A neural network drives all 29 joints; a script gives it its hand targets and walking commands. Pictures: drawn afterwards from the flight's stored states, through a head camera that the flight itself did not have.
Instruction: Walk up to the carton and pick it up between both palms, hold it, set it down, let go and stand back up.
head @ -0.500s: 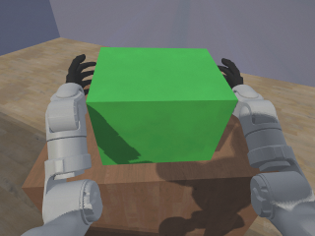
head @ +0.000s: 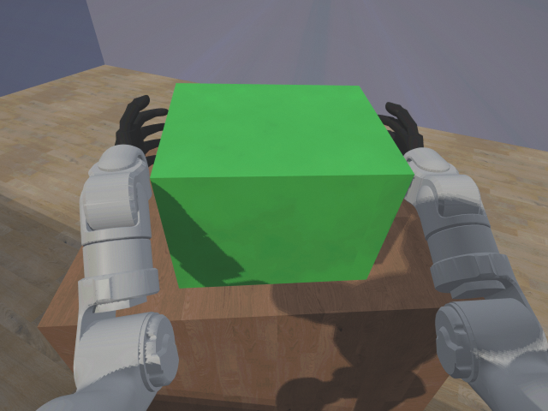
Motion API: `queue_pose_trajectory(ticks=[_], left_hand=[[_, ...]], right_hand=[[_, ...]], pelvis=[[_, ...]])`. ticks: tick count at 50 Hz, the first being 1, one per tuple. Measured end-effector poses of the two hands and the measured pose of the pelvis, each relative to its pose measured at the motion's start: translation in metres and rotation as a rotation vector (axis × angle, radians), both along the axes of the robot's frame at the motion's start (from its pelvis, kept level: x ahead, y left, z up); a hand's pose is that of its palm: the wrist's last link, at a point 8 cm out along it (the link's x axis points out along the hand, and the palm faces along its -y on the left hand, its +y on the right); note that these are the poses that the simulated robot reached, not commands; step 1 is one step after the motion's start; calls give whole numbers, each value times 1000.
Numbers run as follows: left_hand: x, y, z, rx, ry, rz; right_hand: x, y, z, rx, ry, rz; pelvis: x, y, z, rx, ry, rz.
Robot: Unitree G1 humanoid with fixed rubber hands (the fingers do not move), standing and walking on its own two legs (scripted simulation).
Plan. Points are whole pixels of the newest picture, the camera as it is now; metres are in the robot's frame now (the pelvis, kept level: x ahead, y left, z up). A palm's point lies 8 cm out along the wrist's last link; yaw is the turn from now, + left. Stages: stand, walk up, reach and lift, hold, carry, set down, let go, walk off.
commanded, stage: hold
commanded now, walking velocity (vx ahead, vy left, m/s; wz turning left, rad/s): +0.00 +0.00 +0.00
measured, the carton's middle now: (272, 182) +0.38 +0.01 +0.20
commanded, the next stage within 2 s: none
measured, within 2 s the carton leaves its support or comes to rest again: neither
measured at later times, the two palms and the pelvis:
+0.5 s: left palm (133, 154) +0.36 +0.19 +0.26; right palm (406, 156) +0.37 -0.18 +0.24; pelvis +0.00 +0.00 +0.00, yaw +0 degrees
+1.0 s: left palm (133, 153) +0.36 +0.19 +0.26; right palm (406, 155) +0.37 -0.18 +0.24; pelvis +0.00 +0.00 +0.00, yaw +0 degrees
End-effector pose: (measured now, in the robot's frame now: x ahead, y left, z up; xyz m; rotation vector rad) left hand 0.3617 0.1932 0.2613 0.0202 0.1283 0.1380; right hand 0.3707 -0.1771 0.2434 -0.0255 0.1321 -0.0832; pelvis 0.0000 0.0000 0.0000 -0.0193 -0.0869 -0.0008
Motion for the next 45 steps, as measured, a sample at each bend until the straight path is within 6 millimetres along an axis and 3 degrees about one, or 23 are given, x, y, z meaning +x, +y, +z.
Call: queue_pose_trajectory(ticks=[45], left_hand=[[-1, 0, 1, -1, -2, 2]], right_hand=[[0, 0, 0, 1, -3, 2]], pelvis=[[0, 0, 0, 0, 0, 1]])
